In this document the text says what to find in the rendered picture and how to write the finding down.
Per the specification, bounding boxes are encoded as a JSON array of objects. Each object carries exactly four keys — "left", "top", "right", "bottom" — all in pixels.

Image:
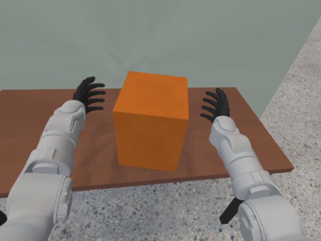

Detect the table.
[{"left": 0, "top": 87, "right": 294, "bottom": 226}]

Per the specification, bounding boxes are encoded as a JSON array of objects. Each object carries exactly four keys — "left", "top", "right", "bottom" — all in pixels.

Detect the robot right hand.
[{"left": 200, "top": 87, "right": 230, "bottom": 123}]

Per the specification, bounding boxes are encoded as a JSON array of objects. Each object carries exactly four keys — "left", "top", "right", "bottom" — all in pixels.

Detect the robot left upper arm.
[{"left": 0, "top": 173, "right": 73, "bottom": 241}]

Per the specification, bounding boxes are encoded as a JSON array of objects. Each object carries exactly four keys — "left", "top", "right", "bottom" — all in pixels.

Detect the robot right forearm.
[{"left": 209, "top": 116, "right": 303, "bottom": 231}]

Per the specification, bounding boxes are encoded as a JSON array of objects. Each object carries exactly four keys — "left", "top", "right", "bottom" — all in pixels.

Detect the robot left hand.
[{"left": 72, "top": 76, "right": 106, "bottom": 114}]

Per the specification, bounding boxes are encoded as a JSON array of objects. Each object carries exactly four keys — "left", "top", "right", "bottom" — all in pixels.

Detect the robot left forearm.
[{"left": 6, "top": 100, "right": 86, "bottom": 219}]

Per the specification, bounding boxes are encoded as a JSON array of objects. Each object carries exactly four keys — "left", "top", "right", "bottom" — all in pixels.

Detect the carton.
[{"left": 112, "top": 71, "right": 189, "bottom": 172}]

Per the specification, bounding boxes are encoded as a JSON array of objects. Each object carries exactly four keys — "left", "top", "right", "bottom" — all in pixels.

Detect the robot right upper arm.
[{"left": 238, "top": 195, "right": 321, "bottom": 241}]

